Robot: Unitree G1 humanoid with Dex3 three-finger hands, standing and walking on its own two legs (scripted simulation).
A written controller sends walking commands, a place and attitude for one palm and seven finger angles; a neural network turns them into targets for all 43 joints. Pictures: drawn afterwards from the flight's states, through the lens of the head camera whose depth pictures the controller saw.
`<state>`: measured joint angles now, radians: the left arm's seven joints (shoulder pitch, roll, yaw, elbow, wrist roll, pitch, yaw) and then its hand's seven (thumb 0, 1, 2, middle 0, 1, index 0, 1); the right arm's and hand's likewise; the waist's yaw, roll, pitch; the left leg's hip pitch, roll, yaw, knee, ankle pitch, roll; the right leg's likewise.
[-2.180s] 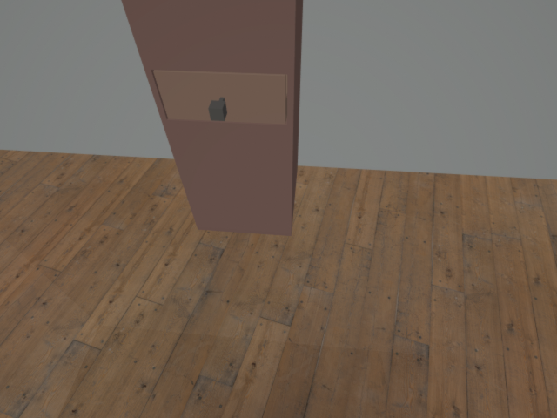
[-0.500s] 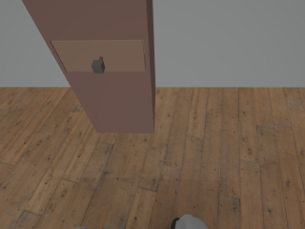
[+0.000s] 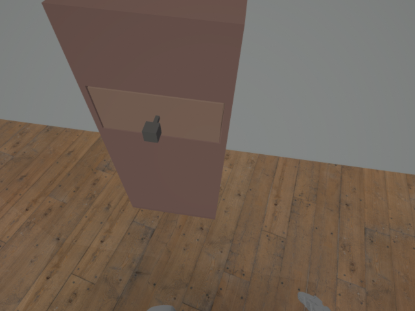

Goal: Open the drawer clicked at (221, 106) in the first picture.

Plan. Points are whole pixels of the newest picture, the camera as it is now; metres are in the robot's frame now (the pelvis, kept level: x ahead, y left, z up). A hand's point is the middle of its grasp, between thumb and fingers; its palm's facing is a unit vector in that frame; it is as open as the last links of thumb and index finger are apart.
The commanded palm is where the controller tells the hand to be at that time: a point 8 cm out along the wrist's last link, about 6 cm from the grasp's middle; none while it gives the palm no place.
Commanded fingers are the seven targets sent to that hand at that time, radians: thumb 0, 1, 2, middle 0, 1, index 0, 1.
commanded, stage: come to a stop and stand still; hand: left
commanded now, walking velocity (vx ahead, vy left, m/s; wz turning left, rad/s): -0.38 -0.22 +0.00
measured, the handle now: (154, 126) +0.58 +0.23 -0.07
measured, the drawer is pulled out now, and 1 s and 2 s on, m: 0.00 0.00 0.00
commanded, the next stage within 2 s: look again from close up in 1.54 s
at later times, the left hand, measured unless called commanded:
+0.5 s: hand (152, 310) +0.13 +0.13 -0.14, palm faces +0.01 -0.95 -0.33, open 7.4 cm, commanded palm none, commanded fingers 0.00 0.90 0.90 -0.20 -0.30 -0.20 -0.30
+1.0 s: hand out of the picture -0.02 +0.14 -0.16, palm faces +0.11 -0.97 -0.23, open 7.4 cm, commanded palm none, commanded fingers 0.00 0.90 0.90 -0.20 -0.30 -0.20 -0.30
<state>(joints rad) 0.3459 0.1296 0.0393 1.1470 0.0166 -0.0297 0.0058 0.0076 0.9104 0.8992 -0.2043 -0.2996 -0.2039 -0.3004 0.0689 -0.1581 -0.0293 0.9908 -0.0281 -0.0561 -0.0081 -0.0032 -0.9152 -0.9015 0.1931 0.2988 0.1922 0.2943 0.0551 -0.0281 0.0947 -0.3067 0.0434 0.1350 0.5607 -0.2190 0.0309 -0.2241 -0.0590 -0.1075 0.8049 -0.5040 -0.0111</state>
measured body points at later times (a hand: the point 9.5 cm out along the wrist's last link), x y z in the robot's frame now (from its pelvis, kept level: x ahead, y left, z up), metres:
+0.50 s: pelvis +0.03 -0.07 +0.01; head +0.10 -0.12 +0.45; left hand +0.13 +0.18 -0.11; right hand +0.07 -0.33 -0.17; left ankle -0.03 +0.08 -0.63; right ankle +0.06 -0.14 -0.73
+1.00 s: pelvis +0.00 -0.05 +0.01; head +0.02 -0.05 +0.46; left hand -0.02 +0.19 -0.14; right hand +0.01 -0.28 -0.15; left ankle -0.05 +0.08 -0.73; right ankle +0.06 -0.14 -0.73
